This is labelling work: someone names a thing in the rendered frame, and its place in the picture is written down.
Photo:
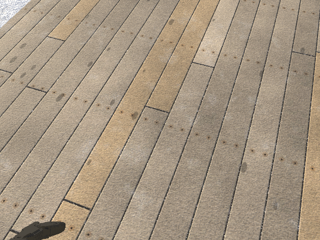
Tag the left robot hand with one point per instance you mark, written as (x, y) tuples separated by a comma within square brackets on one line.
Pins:
[(40, 231)]

